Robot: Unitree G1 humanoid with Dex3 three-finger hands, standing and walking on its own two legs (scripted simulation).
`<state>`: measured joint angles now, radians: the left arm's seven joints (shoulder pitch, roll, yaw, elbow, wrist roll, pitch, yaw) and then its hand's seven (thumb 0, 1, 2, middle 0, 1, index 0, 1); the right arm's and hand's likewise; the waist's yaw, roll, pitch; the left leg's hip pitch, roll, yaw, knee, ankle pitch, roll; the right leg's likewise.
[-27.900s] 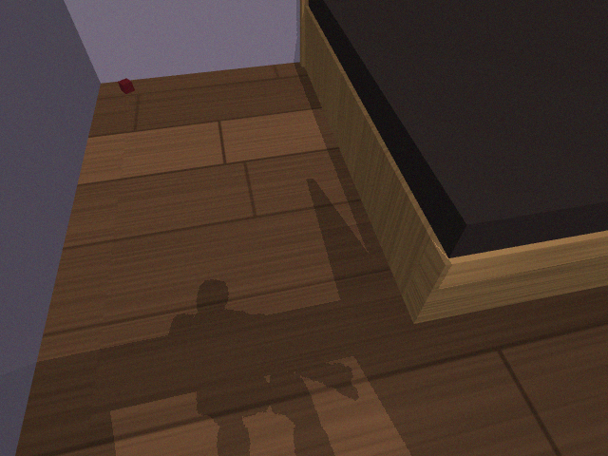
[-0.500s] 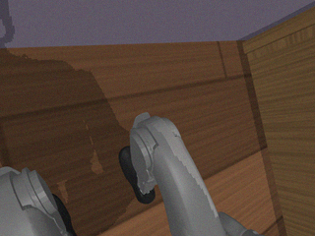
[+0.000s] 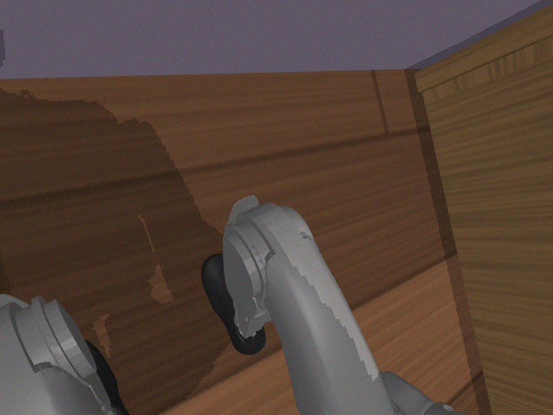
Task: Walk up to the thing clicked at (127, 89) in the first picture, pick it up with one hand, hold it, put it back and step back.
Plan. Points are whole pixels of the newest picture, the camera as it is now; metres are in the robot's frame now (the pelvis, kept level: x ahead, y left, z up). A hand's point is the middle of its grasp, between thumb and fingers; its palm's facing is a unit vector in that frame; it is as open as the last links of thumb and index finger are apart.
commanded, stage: open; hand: left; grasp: from above
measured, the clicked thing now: out of the picture +0.47 +0.29 -0.28
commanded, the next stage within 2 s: withdraw in 0.28 s
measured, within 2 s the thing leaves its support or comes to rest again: neither
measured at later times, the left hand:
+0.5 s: hand out of the picture +0.46 +0.29 -0.26, palm faces -0.38 -0.25 -0.89, open 13.2 cm
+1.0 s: hand out of the picture +0.42 +0.31 -0.08, palm faces -0.50 -0.12 -0.86, open 14.0 cm
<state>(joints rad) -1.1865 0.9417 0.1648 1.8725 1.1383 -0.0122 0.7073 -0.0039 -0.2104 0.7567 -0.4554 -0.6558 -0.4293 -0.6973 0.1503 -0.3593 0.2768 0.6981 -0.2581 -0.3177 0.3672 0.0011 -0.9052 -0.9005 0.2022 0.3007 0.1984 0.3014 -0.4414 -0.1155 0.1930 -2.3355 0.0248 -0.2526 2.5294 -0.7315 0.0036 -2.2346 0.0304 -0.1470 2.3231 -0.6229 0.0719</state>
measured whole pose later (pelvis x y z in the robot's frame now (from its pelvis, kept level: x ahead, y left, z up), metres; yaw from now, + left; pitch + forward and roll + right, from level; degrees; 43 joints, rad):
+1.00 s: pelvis -0.01 -0.01 +0.05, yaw +8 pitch +32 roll -7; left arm -0.95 0.65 -0.05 1.30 1.12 -0.09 0.17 0.00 -0.56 1.04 -0.12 -1.03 -0.11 -1.06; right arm 0.15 -0.32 0.04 0.68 -0.10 -0.03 0.19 0.00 -0.92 -0.91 0.20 0.30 0.20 0.30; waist -0.21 0.04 -0.08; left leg -2.21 0.01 -0.12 2.31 -0.67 0.00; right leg -2.16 -0.02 -0.05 2.22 -0.63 0.03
